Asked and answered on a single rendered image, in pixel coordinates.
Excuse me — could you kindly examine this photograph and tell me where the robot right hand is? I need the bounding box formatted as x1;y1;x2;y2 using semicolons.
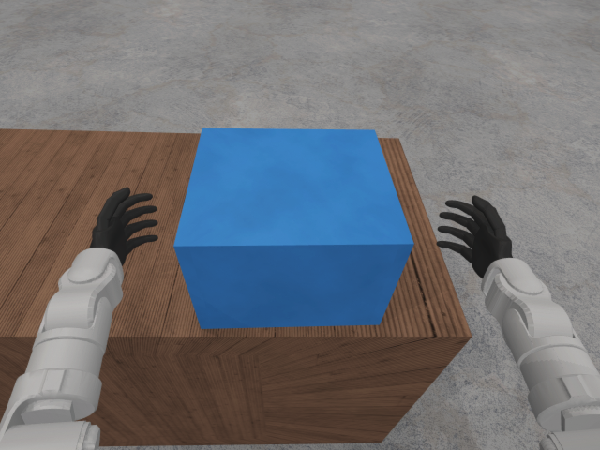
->
437;195;513;278

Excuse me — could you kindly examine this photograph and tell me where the robot left forearm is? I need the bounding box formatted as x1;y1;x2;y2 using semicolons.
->
0;247;124;442

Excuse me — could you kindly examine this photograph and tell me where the robot left upper arm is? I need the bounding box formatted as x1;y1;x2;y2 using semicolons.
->
0;421;100;450

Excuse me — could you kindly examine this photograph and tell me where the robot right forearm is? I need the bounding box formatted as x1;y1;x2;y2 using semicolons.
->
481;258;600;432

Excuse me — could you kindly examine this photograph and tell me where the robot right upper arm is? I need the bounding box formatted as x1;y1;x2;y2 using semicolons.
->
539;428;600;450

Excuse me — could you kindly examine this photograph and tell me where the robot left hand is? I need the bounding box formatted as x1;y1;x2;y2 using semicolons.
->
90;187;158;266

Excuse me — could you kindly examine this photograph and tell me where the carton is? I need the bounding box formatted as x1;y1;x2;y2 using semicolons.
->
173;128;414;329

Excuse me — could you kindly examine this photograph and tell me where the pedestal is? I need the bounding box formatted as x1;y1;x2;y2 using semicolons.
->
0;128;472;446

